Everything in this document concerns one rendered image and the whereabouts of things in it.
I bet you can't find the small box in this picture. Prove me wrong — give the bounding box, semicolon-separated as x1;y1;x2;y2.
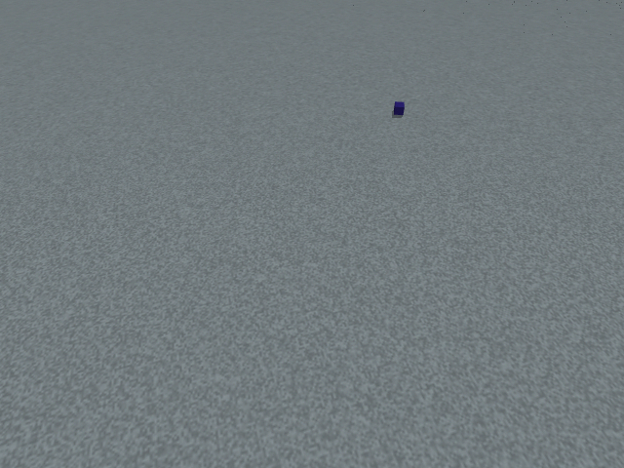
394;101;405;115

